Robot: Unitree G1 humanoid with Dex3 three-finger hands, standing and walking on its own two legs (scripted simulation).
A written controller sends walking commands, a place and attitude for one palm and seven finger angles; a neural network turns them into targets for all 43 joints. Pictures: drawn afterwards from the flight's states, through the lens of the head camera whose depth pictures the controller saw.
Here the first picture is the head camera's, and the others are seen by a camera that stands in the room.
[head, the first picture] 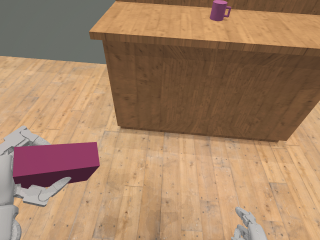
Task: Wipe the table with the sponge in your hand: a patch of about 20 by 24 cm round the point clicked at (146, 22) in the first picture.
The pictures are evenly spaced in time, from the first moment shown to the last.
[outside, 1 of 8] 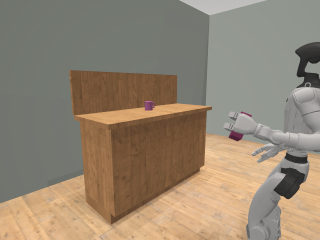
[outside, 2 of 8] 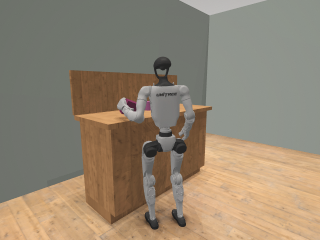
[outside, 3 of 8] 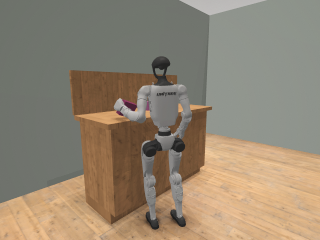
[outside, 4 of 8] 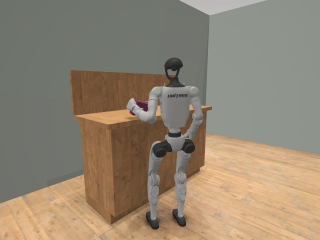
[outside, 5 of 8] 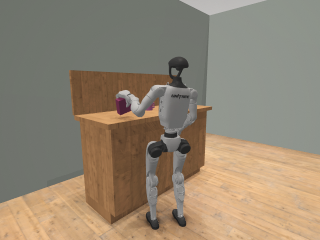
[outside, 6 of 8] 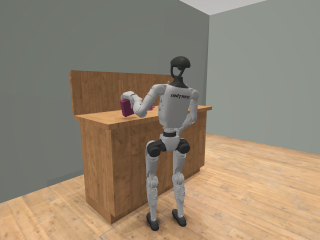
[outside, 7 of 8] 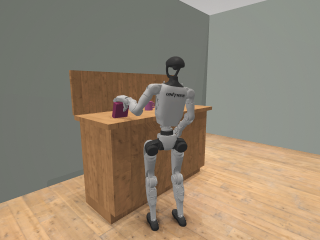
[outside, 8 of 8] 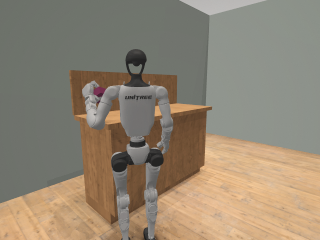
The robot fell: no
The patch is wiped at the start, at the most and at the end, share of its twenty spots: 0.00 0.90 0.90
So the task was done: yes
